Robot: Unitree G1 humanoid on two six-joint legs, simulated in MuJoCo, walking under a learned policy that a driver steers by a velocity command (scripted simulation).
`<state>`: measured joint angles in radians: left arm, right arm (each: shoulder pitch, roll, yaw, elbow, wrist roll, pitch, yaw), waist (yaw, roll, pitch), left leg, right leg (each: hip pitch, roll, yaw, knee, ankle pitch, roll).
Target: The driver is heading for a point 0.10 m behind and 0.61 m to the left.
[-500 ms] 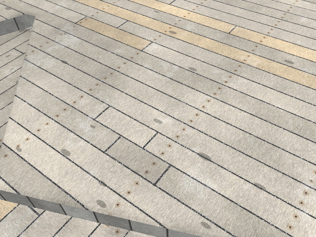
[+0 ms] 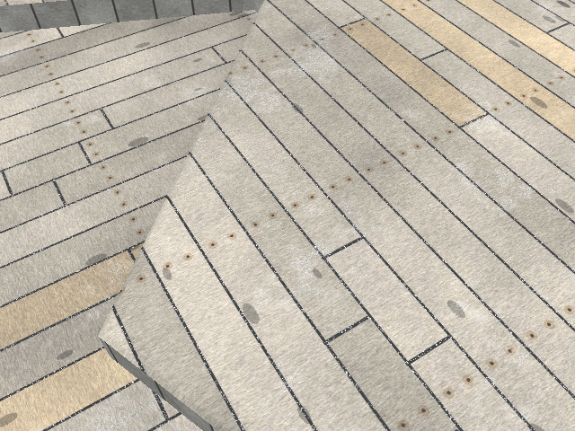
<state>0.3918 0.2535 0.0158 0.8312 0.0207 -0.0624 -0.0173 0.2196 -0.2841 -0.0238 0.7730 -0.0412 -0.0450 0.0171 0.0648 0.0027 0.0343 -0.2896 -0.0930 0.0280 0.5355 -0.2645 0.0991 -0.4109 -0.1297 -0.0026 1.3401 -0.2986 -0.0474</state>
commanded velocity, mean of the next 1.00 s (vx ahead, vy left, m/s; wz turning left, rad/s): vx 0.25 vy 0.00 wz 0.71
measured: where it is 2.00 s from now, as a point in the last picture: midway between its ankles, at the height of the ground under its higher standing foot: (318, 374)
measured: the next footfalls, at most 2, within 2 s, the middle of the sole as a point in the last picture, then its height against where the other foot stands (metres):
right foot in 0.30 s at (354, 414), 0.12 m higher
left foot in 0.80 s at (252, 393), level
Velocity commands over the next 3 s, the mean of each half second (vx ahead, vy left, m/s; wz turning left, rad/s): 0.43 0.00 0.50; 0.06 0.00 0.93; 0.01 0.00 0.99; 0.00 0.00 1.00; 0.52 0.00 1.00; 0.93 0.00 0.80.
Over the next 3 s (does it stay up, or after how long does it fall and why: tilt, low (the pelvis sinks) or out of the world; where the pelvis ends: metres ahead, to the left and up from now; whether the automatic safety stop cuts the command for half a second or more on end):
stays up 0.16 0.27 -0.01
